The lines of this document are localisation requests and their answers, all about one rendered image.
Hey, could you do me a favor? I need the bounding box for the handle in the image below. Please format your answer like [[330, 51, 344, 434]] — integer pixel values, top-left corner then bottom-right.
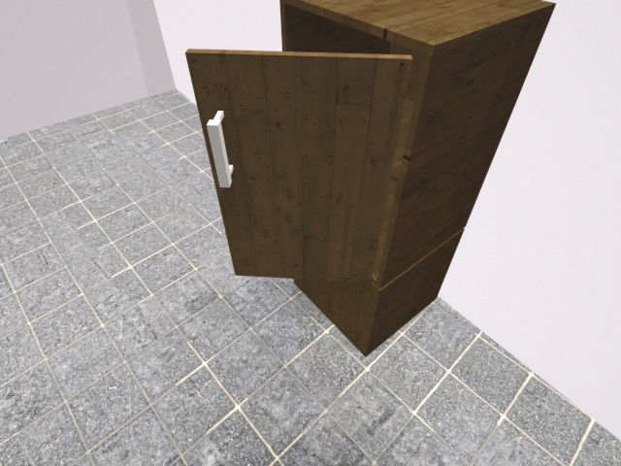
[[207, 111, 234, 187]]

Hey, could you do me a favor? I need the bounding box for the cupboard door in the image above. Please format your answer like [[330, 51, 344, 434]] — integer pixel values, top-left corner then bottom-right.
[[185, 49, 412, 283]]

